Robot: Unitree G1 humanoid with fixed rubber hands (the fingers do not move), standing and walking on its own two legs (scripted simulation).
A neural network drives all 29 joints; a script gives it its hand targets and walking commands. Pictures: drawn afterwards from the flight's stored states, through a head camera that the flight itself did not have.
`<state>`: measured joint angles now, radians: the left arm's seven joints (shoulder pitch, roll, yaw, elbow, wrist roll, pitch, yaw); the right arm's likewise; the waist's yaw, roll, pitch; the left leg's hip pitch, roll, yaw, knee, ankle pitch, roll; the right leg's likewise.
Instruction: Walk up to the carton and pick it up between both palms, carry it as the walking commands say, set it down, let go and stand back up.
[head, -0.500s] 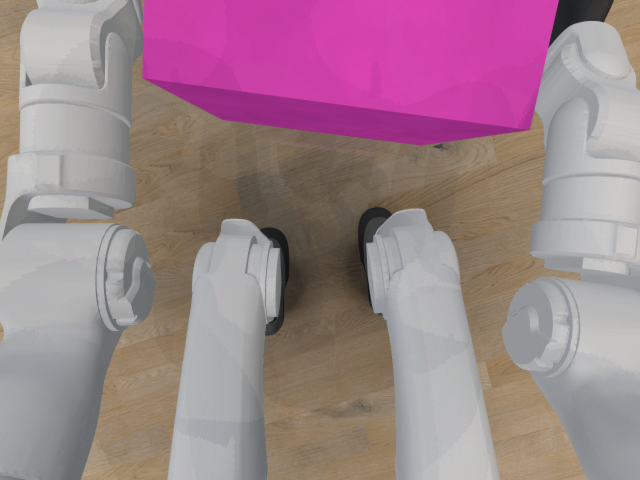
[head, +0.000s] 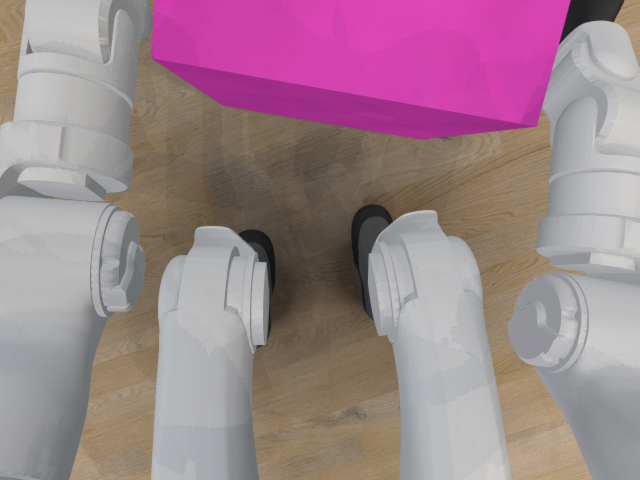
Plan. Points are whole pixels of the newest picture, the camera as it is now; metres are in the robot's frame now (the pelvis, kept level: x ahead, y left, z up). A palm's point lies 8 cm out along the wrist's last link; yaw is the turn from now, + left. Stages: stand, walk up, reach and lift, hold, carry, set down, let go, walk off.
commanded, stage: set down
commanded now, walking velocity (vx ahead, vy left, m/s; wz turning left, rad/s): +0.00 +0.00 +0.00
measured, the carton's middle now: (349, 16) +0.53 -0.05 -0.23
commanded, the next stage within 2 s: none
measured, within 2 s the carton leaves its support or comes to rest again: rests again in 0.72 s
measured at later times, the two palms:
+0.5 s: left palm out of the picture +0.59 +0.14 -0.17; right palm (540, 14) +0.52 -0.23 -0.18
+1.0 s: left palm out of the picture +0.59 +0.15 -0.19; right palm (528, 11) +0.52 -0.22 -0.20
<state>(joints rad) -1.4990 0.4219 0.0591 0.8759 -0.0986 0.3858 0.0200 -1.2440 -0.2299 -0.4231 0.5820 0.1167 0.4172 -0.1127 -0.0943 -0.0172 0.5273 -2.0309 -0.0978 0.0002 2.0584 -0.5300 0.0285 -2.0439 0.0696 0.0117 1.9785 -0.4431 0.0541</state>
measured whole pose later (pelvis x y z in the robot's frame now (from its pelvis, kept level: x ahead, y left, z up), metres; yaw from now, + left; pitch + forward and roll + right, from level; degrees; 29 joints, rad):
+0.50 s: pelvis +0.01 -0.01 -0.03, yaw +1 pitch +27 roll -1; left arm -1.54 0.46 0.00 1.00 -0.19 0.33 0.04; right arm -1.28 -0.26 -0.34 0.74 0.18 0.32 -0.14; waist -0.08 0.00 0.53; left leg -2.07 -0.11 0.00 2.19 -0.59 0.01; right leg -2.10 0.06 0.00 2.13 -0.50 0.03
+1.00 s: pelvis +0.00 +0.00 -0.06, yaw +0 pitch +27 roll -3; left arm -1.60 0.47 -0.05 1.12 -0.18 0.27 0.03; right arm -1.35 -0.29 -0.34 0.87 0.20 0.26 -0.12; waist -0.08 -0.01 0.52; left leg -2.16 -0.11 0.00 2.24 -0.55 0.02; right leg -2.17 0.06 -0.01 2.16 -0.47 0.05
